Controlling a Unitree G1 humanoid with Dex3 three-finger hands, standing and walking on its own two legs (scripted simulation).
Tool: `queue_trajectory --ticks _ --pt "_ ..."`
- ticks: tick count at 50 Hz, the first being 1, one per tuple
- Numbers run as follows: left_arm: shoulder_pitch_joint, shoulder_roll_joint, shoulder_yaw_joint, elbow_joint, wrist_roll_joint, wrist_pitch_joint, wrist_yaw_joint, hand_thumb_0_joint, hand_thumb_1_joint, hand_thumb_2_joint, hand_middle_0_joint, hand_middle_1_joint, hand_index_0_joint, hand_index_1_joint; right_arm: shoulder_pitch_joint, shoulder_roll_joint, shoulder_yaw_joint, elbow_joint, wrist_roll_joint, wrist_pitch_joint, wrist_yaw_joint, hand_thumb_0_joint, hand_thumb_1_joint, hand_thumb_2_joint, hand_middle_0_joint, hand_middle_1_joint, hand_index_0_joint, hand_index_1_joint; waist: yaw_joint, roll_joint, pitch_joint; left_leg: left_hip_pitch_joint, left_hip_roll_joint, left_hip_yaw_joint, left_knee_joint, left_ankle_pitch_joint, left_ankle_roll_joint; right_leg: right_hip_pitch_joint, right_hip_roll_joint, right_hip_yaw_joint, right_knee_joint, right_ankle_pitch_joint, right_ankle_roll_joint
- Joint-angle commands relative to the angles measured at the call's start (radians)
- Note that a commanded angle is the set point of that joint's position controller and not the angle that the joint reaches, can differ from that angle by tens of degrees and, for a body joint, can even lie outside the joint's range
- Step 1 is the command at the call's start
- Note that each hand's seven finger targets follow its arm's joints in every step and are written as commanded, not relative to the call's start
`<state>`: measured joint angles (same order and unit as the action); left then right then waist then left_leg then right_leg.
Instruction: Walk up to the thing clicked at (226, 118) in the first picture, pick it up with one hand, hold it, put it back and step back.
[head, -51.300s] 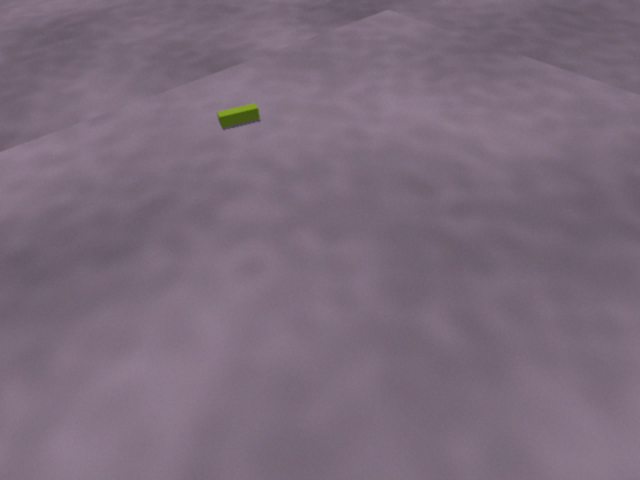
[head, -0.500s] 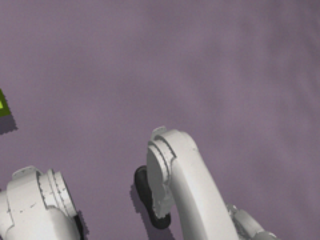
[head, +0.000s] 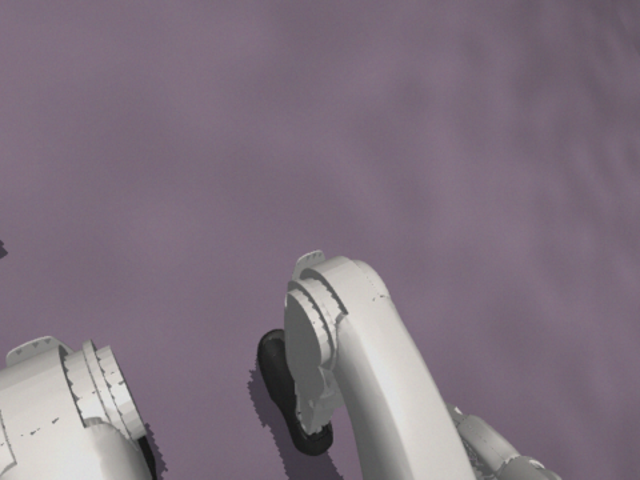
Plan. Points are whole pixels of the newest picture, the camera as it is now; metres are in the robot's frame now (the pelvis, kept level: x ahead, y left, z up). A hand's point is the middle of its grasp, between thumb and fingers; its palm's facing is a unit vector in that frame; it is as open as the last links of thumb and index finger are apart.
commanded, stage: open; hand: left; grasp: from above
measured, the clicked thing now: out of the picture +0.44 +0.37 -0.27
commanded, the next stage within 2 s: withdraw in 0.86 s
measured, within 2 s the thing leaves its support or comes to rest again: neither
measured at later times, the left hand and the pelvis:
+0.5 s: hand out of the picture +0.43 +0.36 -0.24, palm faces -0.45 -0.15 -0.88, open 12.7 cm; pelvis +0.00 +0.00 +0.00, yaw +0 degrees
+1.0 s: hand out of the picture +0.44 +0.36 -0.24, palm faces -0.45 -0.15 -0.88, open 13.9 cm; pelvis +0.00 +0.00 +0.00, yaw +0 degrees
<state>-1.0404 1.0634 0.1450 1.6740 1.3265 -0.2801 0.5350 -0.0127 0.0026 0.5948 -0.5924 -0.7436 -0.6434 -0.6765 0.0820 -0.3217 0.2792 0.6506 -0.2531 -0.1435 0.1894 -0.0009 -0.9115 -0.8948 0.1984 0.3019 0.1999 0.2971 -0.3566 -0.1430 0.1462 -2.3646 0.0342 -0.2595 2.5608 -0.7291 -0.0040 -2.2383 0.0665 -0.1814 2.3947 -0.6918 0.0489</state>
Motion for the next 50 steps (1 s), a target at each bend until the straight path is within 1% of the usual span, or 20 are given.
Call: queue_trajectory --ticks 1,4,10,16,19,20,23,24,25,27,29,30,31,33,38,40,41,42,44,50 --pt "-0.239 0.271 0.002 -0.106 -0.012 0.001 0.049 0.0 0.521 0.817 -0.848 -0.825 -0.877 -0.795 0.175 -0.328 -0.088 0.002 0.009 0.003 -0.016 0.0 -0.902 -0.9 0.2 0.3 0.2 0.3 -0.021 0.538 -0.648 0.506 0.027 0.102 -0.253 0.269 0.014 0.346 0.039 -0.081 -0.202 0.301 -0.067" --pt "-0.244 0.271 0.0 -0.088 -0.018 -0.004 0.055 0.0 0.526 0.814 -0.85 -0.833 -0.881 -0.801 0.172 -0.329 -0.077 0.005 0.002 -0.001 -0.018 0.0 -0.901 -0.901 0.2 0.3 0.2 0.3 -0.035 0.529 -0.641 0.495 0.029 0.098 -0.253 0.252 0.016 0.351 0.041 -0.088 -0.209 0.291 -0.065" --pt "-0.261 0.264 -0.015 -0.093 -0.017 0.002 0.053 0.0 0.046 0.675 -0.398 -0.826 -0.437 -0.785 0.171 -0.332 -0.079 -0.004 0.008 -0.014 -0.013 0.0 -0.894 -0.897 0.201 0.301 0.201 0.301 -0.036 0.543 -0.635 0.515 0.029 0.09 -0.266 0.238 0.01 0.331 0.038 -0.09 -0.201 0.277 -0.068" --pt "-0.241 0.253 -0.02 -0.096 -0.024 0.014 0.047 0.0 -0.341 0.828 -0.206 -0.917 -0.224 -0.898 0.167 -0.332 -0.082 -0.002 0.015 -0.02 -0.008 0.0 -0.896 -0.899 0.201 0.301 0.201 0.301 -0.024 0.575 -0.646 0.559 0.031 0.083 -0.268 0.292 0.001 0.322 0.036 -0.095 -0.186 0.312 -0.069" --pt "-0.225 0.271 0.0 -0.088 -0.029 0.013 0.05 0.0 -0.38 0.882 -0.166 -0.966 -0.185 -0.947 0.177 -0.337 -0.078 -0.003 0.008 -0.013 -0.008 0.0 -0.894 -0.898 0.201 0.301 0.201 0.301 -0.027 0.565 -0.643 0.525 0.029 0.088 -0.27 0.289 0.004 0.349 0.038 -0.095 -0.196 0.315 -0.067" --pt "-0.248 0.248 -0.018 -0.126 -0.032 0.008 0.047 0.0 -0.417 0.906 -0.146 -0.972 -0.159 -0.957 0.17 -0.326 -0.075 -0.004 0.007 -0.012 -0.009 0.0 -0.893 -0.898 0.201 0.301 0.201 0.301 -0.019 0.569 -0.662 0.539 0.028 0.092 -0.27 0.301 0.003 0.349 0.038 -0.096 -0.196 0.325 -0.068" --pt "-0.226 0.262 -0.009 -0.089 -0.028 0.013 0.04 0.0 -0.48 0.953 -0.086 -1.033 -0.101 -1.017 0.175 -0.337 -0.077 -0.004 0.008 -0.01 -0.008 0.0 -0.893 -0.898 0.201 0.301 0.201 0.301 -0.031 0.577 -0.638 0.552 0.03 0.084 -0.276 0.296 0.001 0.331 0.037 -0.098 -0.191 0.312 -0.07" --pt "-0.25 0.245 -0.027 -0.097 -0.027 0.012 0.035 0.0 -0.491 0.953 -0.076 -1.038 -0.091 -1.021 0.171 -0.333 -0.075 -0.007 0.008 -0.012 -0.005 0.0 -0.893 -0.898 0.201 0.301 0.201 0.301 -0.041 0.576 -0.621 0.534 0.029 0.09 -0.269 0.282 0.005 0.331 0.038 -0.093 -0.195 0.307 -0.069" --pt "-0.248 0.289 0.007 -0.098 -0.028 0.01 0.038 0.0 -0.509 0.967 -0.068 -1.041 -0.08 -1.028 0.18 -0.338 -0.075 0.0 0.008 -0.012 -0.008 0.0 -0.894 -0.898 0.201 0.301 0.201 0.301 -0.037 0.555 -0.627 0.525 0.03 0.09 -0.266 0.277 0.007 0.338 0.038 -0.095 -0.202 0.305 -0.067" --pt "-0.264 0.254 -0.024 -0.117 -0.035 0.002 0.034 0.0 -0.522 0.982 -0.065 -1.035 -0.072 -1.026 0.165 -0.333 -0.067 -0.021 0.012 -0.014 -0.008 0.0 -0.892 -0.898 0.201 0.301 0.201 0.301 -0.039 0.533 -0.634 0.501 0.028 0.098 -0.26 0.254 0.014 0.359 0.04 -0.084 -0.212 0.293 -0.067" --pt "-0.229 0.276 -0.006 -0.087 -0.039 0.0 0.033 0.0 -0.506 0.96 -0.06 -1.049 -0.076 -1.031 0.168 -0.34 -0.071 -0.009 0.009 -0.015 -0.01 0.0 -0.89 -0.897 0.201 0.301 0.201 0.301 -0.037 0.508 -0.617 0.485 0.03 0.096 -0.26 0.227 0.017 0.356 0.043 -0.086 -0.224 0.271 -0.063" --pt "-0.273 0.251 -0.038 -0.127 -0.037 -0.006 0.026 0.0 -0.51 0.966 -0.06 -1.049 -0.074 -1.033 0.179 -0.331 -0.067 -0.012 0.013 -0.019 -0.011 0.0 -0.891 -0.898 0.201 0.301 0.201 0.301 -0.045 0.518 -0.621 0.489 0.027 0.099 -0.253 0.232 0.018 0.352 0.041 -0.083 -0.22 0.278 -0.063" --pt "-0.258 0.279 -0.011 -0.114 -0.041 -0.007 0.031 0.0 -0.501 0.956 -0.059 -1.053 -0.076 -1.034 0.175 -0.337 -0.068 -0.011 0.01 -0.017 -0.012 0.0 -0.89 -0.897 0.201 0.301 0.201 0.301 -0.037 0.526 -0.645 0.507 0.026 0.096 -0.266 0.24 0.013 0.37 0.039 -0.09 -0.222 0.279 -0.064" --pt "-0.231 0.273 -0.012 -0.102 -0.043 -0.009 0.033 0.0 -0.504 0.965 -0.059 -1.042 -0.073 -1.027 0.172 -0.335 -0.069 -0.008 0.009 -0.016 -0.013 0.0 -0.889 -0.897 0.201 0.301 0.201 0.301 -0.026 0.525 -0.649 0.513 0.029 0.092 -0.267 0.251 0.01 0.364 0.041 -0.093 -0.214 0.285 -0.065" --pt "-0.227 0.275 -0.019 -0.068 -0.028 -0.004 0.034 0.0 -0.497 0.962 -0.059 -1.047 -0.073 -1.031 0.173 -0.342 -0.064 -0.011 0.008 -0.016 -0.013 0.0 -0.889 -0.897 0.201 0.301 0.201 0.301 -0.043 0.519 -0.602 0.494 0.029 0.093 -0.255 0.255 0.013 0.338 0.04 -0.094 -0.211 0.289 -0.063" --pt "-0.266 0.31 0.008 -0.134 -0.038 -0.014 0.046 0.0 -0.491 0.971 -0.06 -1.047 -0.074 -1.032 0.169 -0.341 -0.06 -0.008 0.008 -0.014 -0.015 0.0 -0.886 -0.896 0.201 0.301 0.201 0.301 -0.026 0.558 -0.665 0.53 0.031 0.093 -0.267 0.273 0.008 0.38 0.041 -0.093 -0.216 0.305 -0.064" --pt "-0.246 0.276 -0.027 -0.089 -0.026 -0.008 0.042 0.0 -0.491 0.952 -0.057 -1.049 -0.074 -1.029 0.164 -0.332 -0.058 -0.014 0.008 -0.018 -0.014 0.0 -0.887 -0.896 0.201 0.301 0.201 0.301 -0.035 0.539 -0.629 0.504 0.032 0.098 -0.253 0.256 0.013 0.36 0.041 -0.082 -0.211 0.296 -0.066" --pt "-0.219 0.296 0.001 -0.074 -0.03 -0.002 0.043 0.0 -0.49 0.953 -0.057 -1.049 -0.075 -1.03 0.171 -0.339 -0.062 -0.006 0.008 -0.017 -0.013 0.0 -0.888 -0.896 0.201 0.301 0.201 0.301 -0.031 0.519 -0.621 0.495 0.032 0.096 -0.258 0.247 0.014 0.362 0.044 -0.088 -0.217 0.284 -0.064" --pt "-0.236 0.3 0.006 -0.099 -0.032 -0.002 0.044 0.0 -0.485 0.955 -0.057 -1.035 -0.072 -1.017 0.179 -0.342 -0.062 -0.007 0.008 -0.019 -0.012 0.0 -0.885 -0.895 0.201 0.301 0.201 0.301 -0.036 0.522 -0.625 0.497 0.03 0.095 -0.255 0.262 0.013 0.361 0.041 -0.088 -0.211 0.293 -0.065" --pt "-0.267 0.28 -0.026 -0.145 -0.041 -0.001 0.034 0.0 -0.511 0.973 -0.062 -1.022 -0.076 -1.005 0.167 -0.339 -0.066 -0.003 0.014 -0.024 -0.011 0.0 -0.901 -0.899 0.201 0.3 0.201 0.3 -0.029 0.576 -0.659 0.543 0.032 0.087 -0.263 0.28 0.003 0.344 0.039 -0.095 -0.198 0.307 -0.069"
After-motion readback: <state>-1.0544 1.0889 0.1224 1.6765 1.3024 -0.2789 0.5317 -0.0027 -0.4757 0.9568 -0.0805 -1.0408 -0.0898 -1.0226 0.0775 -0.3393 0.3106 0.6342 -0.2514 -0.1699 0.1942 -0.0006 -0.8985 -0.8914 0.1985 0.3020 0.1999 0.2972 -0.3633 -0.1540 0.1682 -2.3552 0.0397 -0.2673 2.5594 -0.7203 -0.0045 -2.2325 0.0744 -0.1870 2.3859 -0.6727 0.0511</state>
